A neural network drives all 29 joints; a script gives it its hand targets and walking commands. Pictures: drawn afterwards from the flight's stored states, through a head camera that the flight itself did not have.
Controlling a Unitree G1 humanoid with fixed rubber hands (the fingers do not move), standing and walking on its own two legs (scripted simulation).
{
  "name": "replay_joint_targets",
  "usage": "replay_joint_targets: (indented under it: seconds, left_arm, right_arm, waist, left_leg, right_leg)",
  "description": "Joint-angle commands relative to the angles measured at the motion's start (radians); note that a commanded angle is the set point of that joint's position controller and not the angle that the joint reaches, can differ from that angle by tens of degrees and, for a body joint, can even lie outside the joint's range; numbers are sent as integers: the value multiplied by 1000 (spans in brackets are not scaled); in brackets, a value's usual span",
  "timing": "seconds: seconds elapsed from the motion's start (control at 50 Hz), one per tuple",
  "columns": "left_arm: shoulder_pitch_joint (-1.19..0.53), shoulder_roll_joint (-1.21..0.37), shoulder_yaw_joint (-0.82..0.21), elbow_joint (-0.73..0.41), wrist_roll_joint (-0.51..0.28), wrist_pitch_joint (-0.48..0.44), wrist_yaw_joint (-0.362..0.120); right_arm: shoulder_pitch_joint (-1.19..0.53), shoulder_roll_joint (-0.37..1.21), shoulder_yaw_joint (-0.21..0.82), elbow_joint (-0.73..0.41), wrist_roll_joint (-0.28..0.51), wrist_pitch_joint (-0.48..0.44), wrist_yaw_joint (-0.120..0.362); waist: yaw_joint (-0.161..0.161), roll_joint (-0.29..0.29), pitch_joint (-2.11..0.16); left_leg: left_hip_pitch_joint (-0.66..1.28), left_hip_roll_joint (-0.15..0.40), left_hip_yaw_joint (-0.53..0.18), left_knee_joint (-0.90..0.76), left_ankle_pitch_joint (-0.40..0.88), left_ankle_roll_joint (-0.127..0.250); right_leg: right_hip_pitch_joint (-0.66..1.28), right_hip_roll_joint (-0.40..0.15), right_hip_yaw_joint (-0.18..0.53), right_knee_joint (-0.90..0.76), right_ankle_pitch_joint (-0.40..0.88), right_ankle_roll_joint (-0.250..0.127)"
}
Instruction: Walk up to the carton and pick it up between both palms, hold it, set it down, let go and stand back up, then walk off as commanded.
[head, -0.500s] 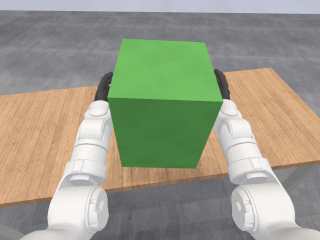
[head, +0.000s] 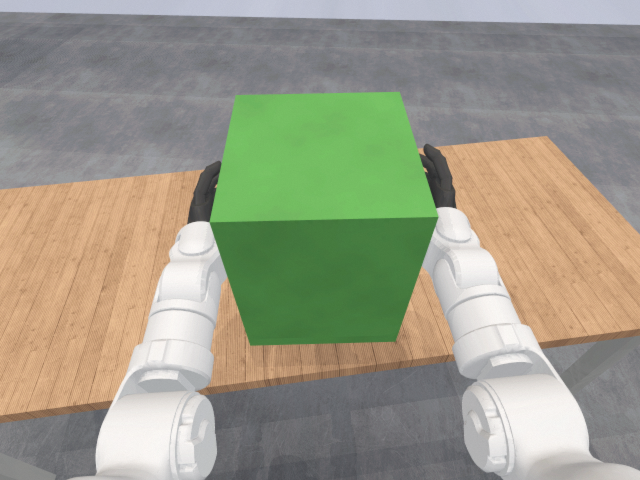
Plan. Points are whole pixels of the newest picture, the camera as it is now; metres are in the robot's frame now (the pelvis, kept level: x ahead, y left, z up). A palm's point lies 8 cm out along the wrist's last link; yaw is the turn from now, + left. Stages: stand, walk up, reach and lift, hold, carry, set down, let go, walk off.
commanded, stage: set down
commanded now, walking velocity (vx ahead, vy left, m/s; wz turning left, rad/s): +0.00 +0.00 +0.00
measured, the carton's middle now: (320, 226) +0.42 +0.02 +0.12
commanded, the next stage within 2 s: none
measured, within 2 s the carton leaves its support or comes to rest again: neither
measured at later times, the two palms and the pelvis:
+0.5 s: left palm (219, 237) +0.43 +0.15 +0.09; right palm (433, 222) +0.44 -0.14 +0.10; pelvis +0.01 +0.00 +0.00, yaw +0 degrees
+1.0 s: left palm (225, 243) +0.45 +0.16 +0.06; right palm (424, 228) +0.46 -0.13 +0.07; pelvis +0.03 +0.00 +0.00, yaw +0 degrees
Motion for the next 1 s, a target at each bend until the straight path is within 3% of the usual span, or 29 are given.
replay_joint_targets:
  seconds: [0.0,0.04,0.06,0.08,0.1,0.14,0.16,0.2,0.28,0.32,0.34,0.36,0.4,0.44,0.5,0.58,0.64,0.66,0.68,0.72,0.76,0.78,0.8,0.86,0.88,0.9,0.92,0.96,0.98]
  left_arm:
    - [-857,-641,-317,-185,-59,-97,-131]
    - [-837,-600,-249,-169,-25,-109,-131]
    - [-801,-595,-228,-78,-22,-96,-142]
    - [-844,-578,-192,-60,-5,-117,-148]
    - [-846,-565,-183,-61,-10,-124,-148]
    - [-882,-579,-181,-22,-14,-148,-145]
    - [-850,-580,-173,10,-19,-162,-143]
    - [-938,-568,-168,15,-4,-194,-135]
    - [-982,-613,-238,-71,-30,-275,-114]
    - [-970,-635,-244,-17,-38,-292,-107]
    - [-909,-584,-171,94,-5,-286,-117]
    - [-932,-602,-207,51,-17,-296,-115]
    - [-896,-583,-162,63,22,-293,-109]
    - [-825,-540,-112,135,37,-288,-119]
    - [-897,-553,-136,52,32,-326,-110]
    - [-841,-568,-154,54,32,-362,-115]
    - [-789,-572,-144,111,54,-362,-119]
    - [-794,-534,-116,157,52,-371,-121]
    - [-827,-547,-133,128,59,-375,-121]
    - [-813,-570,-163,82,38,-414,-117]
    - [-739,-554,-126,148,72,-420,-122]
    - [-740,-550,-127,143,77,-427,-128]
    - [-714,-543,-110,147,86,-418,-128]
    - [-749,-554,-128,166,83,-433,-136]
    - [-742,-536,-114,136,74,-445,-130]
    - [-766,-564,-139,140,71,-456,-126]
    - [-711,-558,-125,164,92,-463,-132]
    - [-726,-579,-140,182,77,-474,-136]
    - [-698,-559,-130,218,88,-477,-143]
  right_arm:
    - [-792,780,321,-117,-40,-81,174]
    - [-766,781,325,-76,-38,-84,186]
    - [-809,740,283,-95,-75,-85,190]
    - [-836,741,254,-41,-99,-93,201]
    - [-771,745,226,11,-114,-88,202]
    - [-839,751,217,-34,-147,-115,221]
    - [-852,756,231,-47,-141,-130,218]
    - [-824,752,175,52,-176,-140,235]
    - [-852,830,258,-15,-165,-209,252]
    - [-868,820,230,-31,-186,-231,255]
    - [-844,812,224,18,-190,-218,252]
    - [-808,786,192,46,-214,-220,255]
    - [-758,762,153,130,-228,-213,268]
    - [-795,747,177,53,-234,-222,267]
    - [-733,774,147,123,-257,-233,276]
    - [-736,800,213,72,-248,-274,274]
    - [-687,754,156,107,-268,-285,273]
    - [-715,764,177,67,-274,-288,278]
    - [-682,771,155,108,-298,-289,275]
    - [-655,808,226,99,-286,-306,271]
    - [-666,818,251,77,-276,-326,274]
    - [-644,817,221,98,-281,-324,270]
    - [-641,801,234,90,-278,-331,271]
    - [-636,790,180,112,-314,-342,266]
    - [-597,822,212,129,-311,-339,263]
    - [-629,812,194,129,-325,-352,261]
    - [-613,813,222,109,-320,-360,267]
    - [-615,821,208,127,-324,-374,263]
    - [-596,814,227,116,-338,-388,257]
  waist:
    - [68,-71,-691]
    - [107,-70,-654]
    - [84,-107,-597]
    - [109,-90,-568]
    - [91,-116,-543]
    - [114,-126,-598]
    - [118,-150,-596]
    - [99,-98,-570]
    - [138,-81,-786]
    - [121,-108,-808]
    - [153,-145,-690]
    - [107,-112,-724]
    - [118,-90,-664]
    - [166,-140,-621]
    - [124,-134,-657]
    - [151,-121,-736]
    - [117,-105,-682]
    - [162,-135,-712]
    - [118,-112,-719]
    - [135,-121,-764]
    - [162,-138,-753]
    - [129,-121,-735]
    - [151,-127,-700]
    - [114,-113,-710]
    - [143,-132,-720]
    - [111,-136,-746]
    - [145,-107,-735]
    - [99,-103,-714]
    - [127,-118,-719]
  left_leg:
    - [446,-30,16,-59,316,7]
    - [393,-32,30,-69,275,18]
    - [360,-28,31,-87,196,27]
    - [325,-25,37,-110,147,27]
    - [326,-24,46,-112,134,36]
    - [308,-26,57,-107,94,35]
    - [286,-30,55,-112,114,38]
    - [273,-24,56,-126,80,21]
    - [263,-24,75,-73,222,13]
    - [241,-26,71,-70,203,14]
    - [210,-24,76,-85,167,30]
    - [238,-25,77,-79,170,15]
    - [259,-14,77,-95,169,12]
    - [207,-18,93,-105,136,29]
    - [203,-24,92,-93,180,22]
    - [173,-28,97,-58,290,10]
    - [188,-24,92,-65,298,1]
    - [126,-26,111,-69,268,13]
    - [135,-23,91,-65,279,7]
    - [110,-24,97,-52,319,1]
    - [90,-20,98,-53,345,5]
    - [70,-30,100,-65,309,5]
    - [69,-25,90,-71,295,10]
    - [96,-21,93,-63,308,1]
    - [78,-24,98,-66,312,10]
    - [88,-20,89,-56,318,-1]
    - [49,-23,101,-50,318,1]
    - [72,-16,96,-43,342,-5]
    - [19,-24,101,-58,297,5]
  right_leg:
    - [564,41,-7,-81,312,59]
    - [600,25,19,-74,319,67]
    - [582,25,5,-78,238,68]
    - [600,18,9,-67,185,72]
    - [584,12,12,-71,191,77]
    - [570,12,1,-70,127,74]
    - [618,12,11,-57,187,82]
    - [585,16,-9,-55,144,75]
    - [634,12,3,-11,344,74]
    - [610,16,2,-4,350,76]
    - [625,7,12,-20,301,80]
    - [595,9,2,-23,302,73]
    - [572,17,-14,-34,259,71]
    - [625,5,11,-32,243,76]
    - [612,-1,5,-16,340,78]
    - [679,0,12,24,508,78]
    - [660,3,-3,10,489,67]
    - [678,-3,16,15,491,75]
    - [679,-6,10,27,543,74]
    - [714,-5,2,53,648,85]
    - [733,-9,6,59,712,88]
    - [765,-16,19,60,708,90]
    - [745,-19,15,61,688,90]
    - [705,-13,4,45,662,82]
    - [732,-20,12,53,714,85]
    - [692,-12,-6,63,716,78]
    - [712,-15,5,67,722,80]
    - [680,-16,0,71,743,79]
    - [721,-35,11,80,818,90]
